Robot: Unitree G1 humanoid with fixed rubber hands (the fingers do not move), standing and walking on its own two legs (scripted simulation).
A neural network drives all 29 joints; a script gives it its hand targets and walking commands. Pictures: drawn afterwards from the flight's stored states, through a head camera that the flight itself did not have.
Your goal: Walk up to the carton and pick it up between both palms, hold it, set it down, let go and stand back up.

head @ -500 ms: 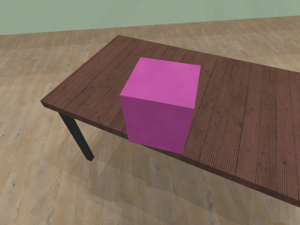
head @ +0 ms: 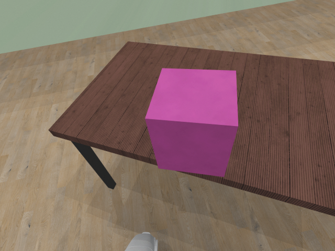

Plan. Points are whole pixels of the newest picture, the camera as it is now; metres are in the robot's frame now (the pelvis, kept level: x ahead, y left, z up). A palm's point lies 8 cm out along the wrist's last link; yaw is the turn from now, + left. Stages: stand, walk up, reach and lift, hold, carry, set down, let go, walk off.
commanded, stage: walk up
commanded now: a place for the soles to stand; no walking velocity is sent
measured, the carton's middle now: (193, 123) +0.46 -0.03 +0.00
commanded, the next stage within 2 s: stand in 1.58 s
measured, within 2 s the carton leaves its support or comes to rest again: neither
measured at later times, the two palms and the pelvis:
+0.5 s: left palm (55, 242) +0.15 +0.35 -0.13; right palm out of the picture +0.03 -0.14 -0.12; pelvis +0.05 +0.11 +0.00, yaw -10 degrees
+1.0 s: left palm (68, 248) +0.14 +0.31 -0.13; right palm out of the picture +0.02 -0.17 -0.13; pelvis +0.06 +0.08 +0.00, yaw -13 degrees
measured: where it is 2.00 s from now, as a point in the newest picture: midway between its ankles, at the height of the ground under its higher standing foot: outside the picture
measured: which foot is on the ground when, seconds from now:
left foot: up 0.00-0.10, down 0.12-1.00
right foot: down 0.00-0.12, up 0.14-0.56, down 0.58-1.00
